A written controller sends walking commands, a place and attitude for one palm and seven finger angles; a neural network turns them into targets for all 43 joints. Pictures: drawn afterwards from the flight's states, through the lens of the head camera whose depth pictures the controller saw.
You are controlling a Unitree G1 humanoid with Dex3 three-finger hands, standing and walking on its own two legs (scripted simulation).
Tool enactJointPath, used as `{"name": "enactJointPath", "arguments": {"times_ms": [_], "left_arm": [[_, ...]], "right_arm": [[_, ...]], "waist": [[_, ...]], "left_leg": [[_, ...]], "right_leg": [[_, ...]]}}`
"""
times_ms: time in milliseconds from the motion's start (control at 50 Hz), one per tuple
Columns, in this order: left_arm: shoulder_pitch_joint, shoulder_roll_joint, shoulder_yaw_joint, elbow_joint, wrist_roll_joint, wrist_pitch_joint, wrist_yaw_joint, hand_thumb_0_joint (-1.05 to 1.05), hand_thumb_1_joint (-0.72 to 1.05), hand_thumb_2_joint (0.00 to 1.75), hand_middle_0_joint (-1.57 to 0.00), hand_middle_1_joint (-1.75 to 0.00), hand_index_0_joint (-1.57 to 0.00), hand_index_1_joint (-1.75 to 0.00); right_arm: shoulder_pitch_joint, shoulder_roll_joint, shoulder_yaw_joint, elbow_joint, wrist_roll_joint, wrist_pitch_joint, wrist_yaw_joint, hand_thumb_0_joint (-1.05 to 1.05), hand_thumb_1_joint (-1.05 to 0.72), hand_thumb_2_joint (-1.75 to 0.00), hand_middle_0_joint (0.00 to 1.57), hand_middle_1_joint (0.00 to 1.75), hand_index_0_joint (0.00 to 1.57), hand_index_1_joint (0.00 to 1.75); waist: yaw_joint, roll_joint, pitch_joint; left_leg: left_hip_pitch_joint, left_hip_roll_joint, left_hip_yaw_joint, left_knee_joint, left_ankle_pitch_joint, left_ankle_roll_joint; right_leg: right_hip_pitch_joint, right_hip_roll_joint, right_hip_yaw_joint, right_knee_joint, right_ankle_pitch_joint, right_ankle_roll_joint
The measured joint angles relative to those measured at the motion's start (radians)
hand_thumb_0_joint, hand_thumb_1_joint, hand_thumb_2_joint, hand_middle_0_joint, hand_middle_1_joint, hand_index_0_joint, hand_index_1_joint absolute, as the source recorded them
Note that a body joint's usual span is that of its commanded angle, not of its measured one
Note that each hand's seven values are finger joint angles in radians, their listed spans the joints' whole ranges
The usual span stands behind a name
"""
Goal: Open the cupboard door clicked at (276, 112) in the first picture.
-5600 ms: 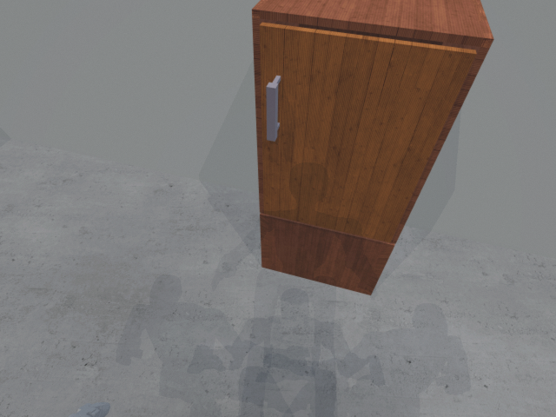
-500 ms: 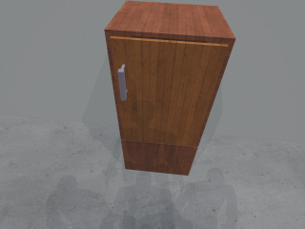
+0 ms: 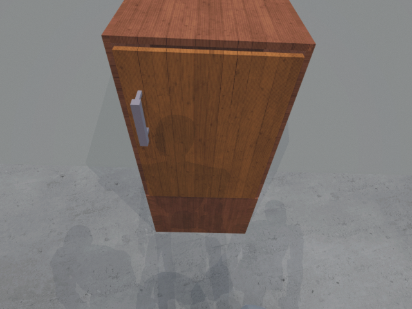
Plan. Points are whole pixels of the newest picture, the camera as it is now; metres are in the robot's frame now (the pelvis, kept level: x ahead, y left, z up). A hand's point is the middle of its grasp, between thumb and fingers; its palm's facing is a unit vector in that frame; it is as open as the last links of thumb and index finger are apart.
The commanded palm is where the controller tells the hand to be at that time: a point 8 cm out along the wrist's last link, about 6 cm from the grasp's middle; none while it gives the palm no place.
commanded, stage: come to a stop and stand still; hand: left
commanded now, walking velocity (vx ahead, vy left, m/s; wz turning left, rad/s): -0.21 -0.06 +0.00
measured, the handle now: (141, 119) +0.55 +0.18 +0.04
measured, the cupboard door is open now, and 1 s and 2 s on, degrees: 0 0 0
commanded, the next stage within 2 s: look again from close up in 0.90 s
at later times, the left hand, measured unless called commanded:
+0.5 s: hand out of the picture +0.08 +0.17 -0.16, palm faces +0.11 -0.98 -0.17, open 7.3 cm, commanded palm none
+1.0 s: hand out of the picture -0.01 +0.15 -0.17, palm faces +0.07 -0.98 -0.20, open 7.4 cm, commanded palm none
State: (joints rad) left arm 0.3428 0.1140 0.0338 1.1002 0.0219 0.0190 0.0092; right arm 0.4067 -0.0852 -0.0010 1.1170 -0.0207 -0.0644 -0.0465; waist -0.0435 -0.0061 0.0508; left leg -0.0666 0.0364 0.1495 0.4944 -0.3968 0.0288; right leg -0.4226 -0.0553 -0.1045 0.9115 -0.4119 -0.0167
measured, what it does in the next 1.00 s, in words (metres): steps on the spot: right foot, then left foot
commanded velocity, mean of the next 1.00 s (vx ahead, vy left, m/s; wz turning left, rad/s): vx -0.01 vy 0.00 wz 0.00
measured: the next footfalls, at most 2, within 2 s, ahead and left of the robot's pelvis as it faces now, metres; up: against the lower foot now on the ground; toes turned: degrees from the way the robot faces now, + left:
right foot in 0.12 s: +0.15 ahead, -0.14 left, +0.00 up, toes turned -6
left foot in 0.34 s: +0.03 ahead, +0.10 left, +0.00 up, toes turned +7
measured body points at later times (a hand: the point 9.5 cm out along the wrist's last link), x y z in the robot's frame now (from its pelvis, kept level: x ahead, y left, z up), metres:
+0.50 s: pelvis +0.00 -0.01 +0.00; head +0.01 +0.00 +0.45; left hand +0.07 +0.22 -0.15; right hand +0.04 -0.24 -0.15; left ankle -0.01 +0.09 -0.73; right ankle +0.03 -0.13 -0.71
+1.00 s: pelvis +0.00 -0.03 +0.00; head +0.00 -0.03 +0.45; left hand -0.01 +0.20 -0.15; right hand +0.04 -0.25 -0.15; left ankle -0.01 +0.09 -0.73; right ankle +0.02 -0.13 -0.73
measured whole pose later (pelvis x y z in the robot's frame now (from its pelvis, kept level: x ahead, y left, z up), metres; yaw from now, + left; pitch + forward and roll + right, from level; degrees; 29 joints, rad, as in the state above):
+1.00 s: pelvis +0.00 -0.03 +0.00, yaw +3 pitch -2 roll +0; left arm 0.32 0.16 -0.02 1.08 0.01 -0.01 0.03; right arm 0.28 -0.17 0.01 1.05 -0.01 -0.01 -0.01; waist 0.00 0.00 0.02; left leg -0.18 0.03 0.08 0.49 -0.27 0.00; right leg -0.21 0.00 -0.05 0.51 -0.26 -0.02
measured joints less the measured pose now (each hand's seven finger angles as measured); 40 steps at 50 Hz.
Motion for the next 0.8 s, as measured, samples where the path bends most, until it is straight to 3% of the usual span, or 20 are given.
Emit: {"name": "enactJointPath", "arguments": {"times_ms": [60,120,180,240,300,340,400,460,560,620,680,800], "left_arm": [[-0.072,0.043,0.012,-0.034,0.005,0.007,0.015,0.04,0.95,0.89,-0.20,-0.30,-0.20,-0.30],[-0.109,0.086,0.024,-0.085,-0.001,-0.021,0.015,0.04,0.96,0.89,-0.20,-0.30,-0.20,-0.30],[-0.155,0.086,0.029,-0.110,-0.005,-0.042,0.025,0.03,0.95,0.89,-0.20,-0.30,-0.20,-0.30],[-0.191,0.072,0.025,-0.130,0.000,-0.027,0.036,0.02,0.93,0.89,-0.19,-0.30,-0.20,-0.30],[-0.214,0.060,0.021,-0.143,0.004,0.001,0.034,0.01,0.92,0.89,-0.19,-0.30,-0.20,-0.30],[-0.216,0.052,0.018,-0.151,0.002,0.017,0.029,0.01,0.92,0.89,-0.20,-0.30,-0.20,-0.30],[-0.204,0.040,0.019,-0.148,-0.005,0.043,0.020,0.01,0.91,0.89,-0.20,-0.30,-0.20,-0.30],[-0.176,0.029,0.019,-0.140,-0.002,0.033,0.008,0.00,0.91,0.89,-0.20,-0.30,-0.20,-0.30],[-0.110,0.049,0.012,-0.114,-0.008,-0.017,0.012,-0.01,0.93,0.89,-0.20,-0.30,-0.20,-0.30],[-0.083,0.046,-0.011,-0.069,-0.005,-0.026,0.030,-0.01,0.93,0.89,-0.20,-0.30,-0.20,-0.30],[-0.050,0.055,-0.029,-0.039,-0.006,-0.029,0.034,0.00,0.92,0.89,-0.20,-0.30,-0.20,-0.30],[-0.015,0.058,-0.044,-0.014,-0.007,-0.024,0.021,0.00,0.91,0.89,-0.20,-0.30,-0.20,-0.30]], "right_arm": [[0.015,0.012,0.002,0.017,0.003,0.019,-0.004,0.00,-0.91,-0.90,0.20,0.30,0.20,0.30],[0.036,0.017,-0.008,0.029,0.011,0.045,0.000,0.00,-0.91,-0.90,0.20,0.30,0.20,0.30],[0.005,-0.010,-0.034,0.023,0.024,0.080,0.005,0.00,-0.91,-0.90,0.20,0.30,0.20,0.30],[-0.062,-0.042,-0.052,-0.006,0.024,0.103,0.009,0.00,-0.91,-0.90,0.20,0.30,0.20,0.30],[-0.111,-0.063,-0.058,-0.054,0.016,0.096,0.019,0.00,-0.91,-0.90,0.20,0.30,0.20,0.30],[-0.124,-0.074,-0.059,-0.087,0.011,0.083,0.025,0.00,-0.91,-0.90,0.20,0.30,0.19,0.30],[-0.128,-0.072,-0.054,-0.114,-0.004,0.077,0.028,0.00,-0.91,-0.90,0.20,0.30,0.19,0.30],[-0.126,-0.067,-0.039,-0.107,-0.009,0.073,0.027,0.00,-0.91,-0.90,0.20,0.30,0.19,0.30],[-0.137,-0.066,-0.031,-0.090,-0.003,0.062,0.019,0.00,-0.93,-0.90,0.20,0.30,0.20,0.30],[-0.168,-0.090,-0.025,-0.095,0.010,0.064,0.025,0.00,-0.93,-0.90,0.20,0.30,0.20,0.30],[-0.171,-0.097,-0.016,-0.115,0.008,0.059,0.031,0.00,-0.93,-0.90,0.20,0.30,0.20,0.30],[-0.151,-0.098,-0.004,-0.105,0.008,0.062,0.030,0.00,-0.92,-0.90,0.20,0.30,0.20,0.30]], "waist": [[-0.005,0.009,0.027],[0.003,0.006,0.043],[0.002,0.040,0.060],[0.004,0.041,0.070],[0.005,0.021,0.060],[0.007,0.011,0.042],[0.008,-0.010,0.012],[0.017,-0.011,-0.018],[0.045,-0.011,-0.035],[0.038,0.029,-0.014],[0.026,0.028,-0.011],[0.040,0.029,-0.025]], "left_leg": [[0.031,0.008,-0.012,-0.020,0.000,-0.018],[0.014,0.010,-0.032,0.077,-0.056,-0.036],[-0.109,0.018,-0.092,0.332,-0.155,-0.032],[-0.207,0.007,-0.104,0.446,-0.193,-0.032],[-0.234,0.005,-0.081,0.358,-0.118,-0.034],[-0.211,0.003,-0.069,0.221,-0.027,-0.024],[-0.213,-0.007,-0.055,0.188,0.032,-0.001],[-0.184,-0.019,-0.060,0.092,0.073,0.003],[-0.147,-0.027,-0.053,0.020,0.107,-0.010],[-0.148,0.001,-0.054,0.038,0.096,-0.021],[-0.153,0.001,-0.058,0.051,0.091,-0.024],[-0.136,-0.005,-0.068,0.043,0.094,-0.026]], "right_leg": [[0.001,0.000,-0.010,-0.177,0.141,0.001],[0.052,-0.007,-0.011,-0.319,0.349,-0.011],[0.049,-0.004,-0.040,-0.269,0.208,-0.019],[0.040,-0.009,-0.041,-0.277,0.211,-0.011],[0.024,-0.017,-0.032,-0.288,0.235,-0.006],[0.004,-0.019,-0.025,-0.277,0.238,0.000],[-0.035,-0.001,0.032,-0.179,0.099,0.014],[-0.018,0.022,0.074,-0.091,0.066,0.019],[0.180,0.031,0.076,-0.389,0.147,0.018],[0.190,0.058,0.074,-0.404,0.152,0.007],[0.180,0.057,0.070,-0.377,0.140,0.003],[0.195,0.051,0.061,-0.371,0.130,-0.002]]}}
